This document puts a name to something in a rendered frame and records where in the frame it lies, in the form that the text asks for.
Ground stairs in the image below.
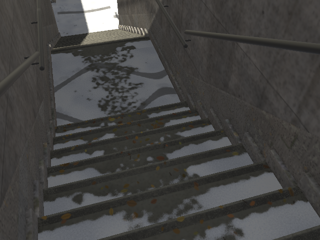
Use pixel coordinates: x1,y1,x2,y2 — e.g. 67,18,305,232
38,101,320,240
52,29,145,50

